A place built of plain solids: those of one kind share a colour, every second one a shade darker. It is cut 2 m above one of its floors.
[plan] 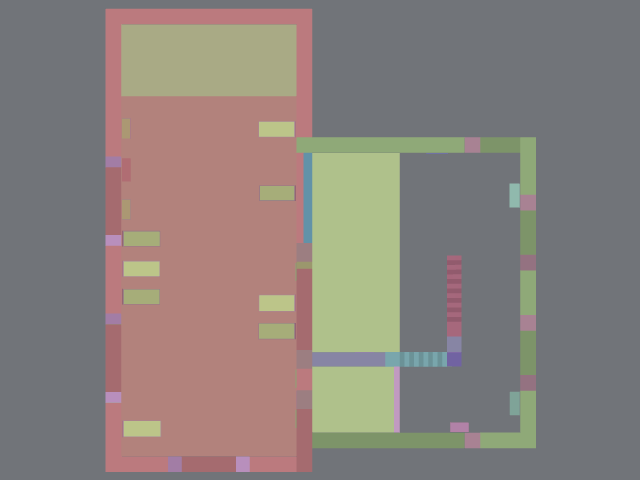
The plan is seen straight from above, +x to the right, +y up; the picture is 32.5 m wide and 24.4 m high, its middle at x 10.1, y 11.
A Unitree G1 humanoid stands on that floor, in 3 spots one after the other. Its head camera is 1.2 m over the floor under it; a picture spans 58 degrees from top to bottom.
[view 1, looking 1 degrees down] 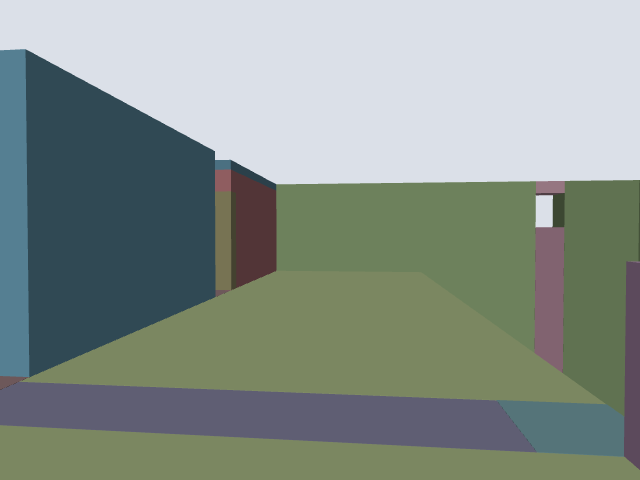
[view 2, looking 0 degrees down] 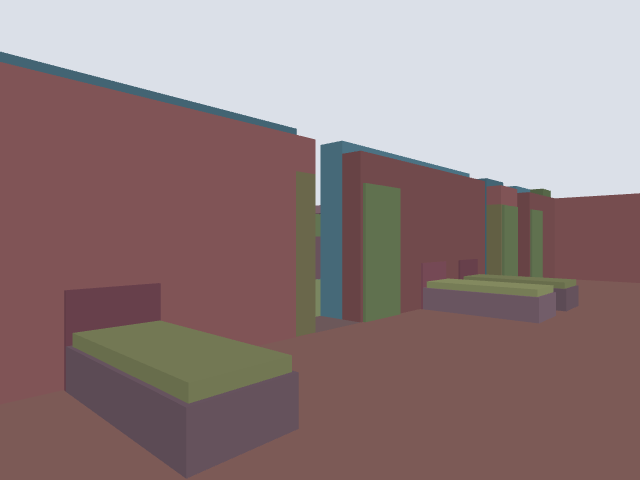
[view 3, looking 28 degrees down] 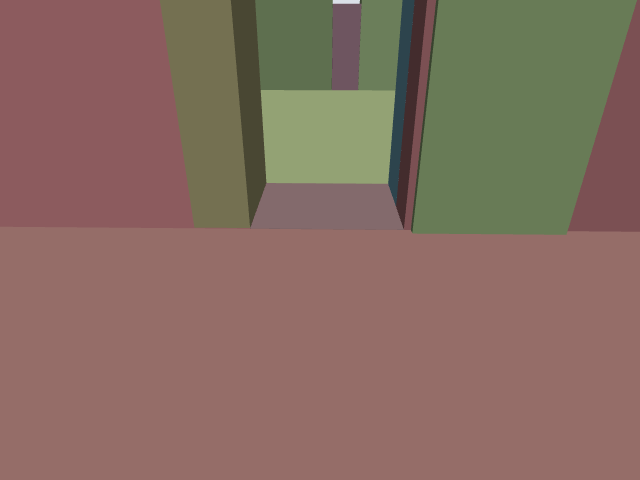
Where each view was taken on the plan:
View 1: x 12.48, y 2.11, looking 96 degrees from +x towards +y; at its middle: wall_vestibule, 13.40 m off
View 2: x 5.05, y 14.90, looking -47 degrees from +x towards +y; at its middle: wall_vestibule_under_light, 18.72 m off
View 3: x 6.51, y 10.37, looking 1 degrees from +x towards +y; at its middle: floor_dorter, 2.56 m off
